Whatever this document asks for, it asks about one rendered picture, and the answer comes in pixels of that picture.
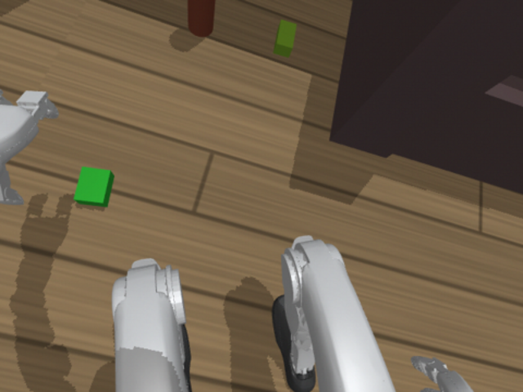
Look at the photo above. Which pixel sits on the right robot hand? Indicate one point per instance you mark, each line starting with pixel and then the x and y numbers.
pixel 448 381

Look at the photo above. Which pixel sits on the sofa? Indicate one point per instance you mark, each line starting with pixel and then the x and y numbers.
pixel 439 82

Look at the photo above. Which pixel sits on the left robot hand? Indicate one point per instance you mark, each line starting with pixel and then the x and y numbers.
pixel 18 127

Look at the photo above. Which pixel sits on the right robot foot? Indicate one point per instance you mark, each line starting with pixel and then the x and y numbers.
pixel 297 382

